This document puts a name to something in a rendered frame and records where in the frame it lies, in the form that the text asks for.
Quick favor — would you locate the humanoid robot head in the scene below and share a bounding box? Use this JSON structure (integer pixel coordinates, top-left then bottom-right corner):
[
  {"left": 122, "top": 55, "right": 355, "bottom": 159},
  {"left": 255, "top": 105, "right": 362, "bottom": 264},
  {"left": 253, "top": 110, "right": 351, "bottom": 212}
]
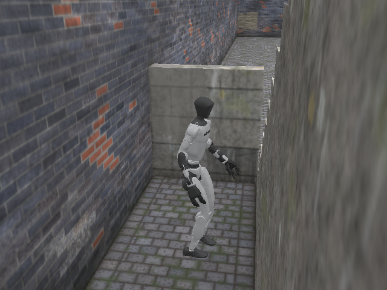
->
[{"left": 191, "top": 97, "right": 214, "bottom": 126}]

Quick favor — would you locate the left robot forearm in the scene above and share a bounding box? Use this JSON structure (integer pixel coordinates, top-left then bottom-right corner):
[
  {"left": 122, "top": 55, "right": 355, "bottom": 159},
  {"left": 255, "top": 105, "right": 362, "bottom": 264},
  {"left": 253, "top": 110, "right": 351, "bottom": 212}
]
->
[{"left": 208, "top": 143, "right": 228, "bottom": 164}]

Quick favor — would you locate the right robot shin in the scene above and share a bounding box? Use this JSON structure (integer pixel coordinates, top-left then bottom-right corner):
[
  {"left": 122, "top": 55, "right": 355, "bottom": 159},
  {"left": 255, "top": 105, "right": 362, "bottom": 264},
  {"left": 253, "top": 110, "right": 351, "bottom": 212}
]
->
[{"left": 189, "top": 216, "right": 210, "bottom": 252}]

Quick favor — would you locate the robot left upper arm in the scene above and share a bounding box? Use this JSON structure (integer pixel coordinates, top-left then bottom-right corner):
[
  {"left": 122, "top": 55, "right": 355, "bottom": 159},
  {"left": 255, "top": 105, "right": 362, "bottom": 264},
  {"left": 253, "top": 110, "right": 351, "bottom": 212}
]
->
[{"left": 205, "top": 119, "right": 212, "bottom": 148}]

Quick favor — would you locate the right robot forearm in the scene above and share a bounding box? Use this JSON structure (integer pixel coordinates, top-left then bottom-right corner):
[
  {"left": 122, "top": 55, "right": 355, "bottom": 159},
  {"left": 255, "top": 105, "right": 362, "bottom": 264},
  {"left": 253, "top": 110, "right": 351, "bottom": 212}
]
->
[{"left": 178, "top": 152, "right": 196, "bottom": 187}]

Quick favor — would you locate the robot left hand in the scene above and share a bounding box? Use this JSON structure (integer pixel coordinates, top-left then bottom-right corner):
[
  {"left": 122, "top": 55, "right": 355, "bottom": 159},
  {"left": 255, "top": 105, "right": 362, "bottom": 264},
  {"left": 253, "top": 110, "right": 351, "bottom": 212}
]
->
[{"left": 225, "top": 159, "right": 240, "bottom": 179}]

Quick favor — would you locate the robot right upper arm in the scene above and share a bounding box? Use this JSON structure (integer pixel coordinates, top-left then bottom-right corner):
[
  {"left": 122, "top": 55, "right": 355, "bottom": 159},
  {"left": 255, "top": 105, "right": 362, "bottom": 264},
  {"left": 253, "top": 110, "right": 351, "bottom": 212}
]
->
[{"left": 177, "top": 125, "right": 200, "bottom": 160}]

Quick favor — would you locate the robot right hand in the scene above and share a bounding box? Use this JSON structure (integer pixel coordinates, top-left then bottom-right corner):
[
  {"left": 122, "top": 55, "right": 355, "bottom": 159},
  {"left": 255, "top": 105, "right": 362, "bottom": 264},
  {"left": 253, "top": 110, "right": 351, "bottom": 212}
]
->
[{"left": 188, "top": 185, "right": 206, "bottom": 207}]

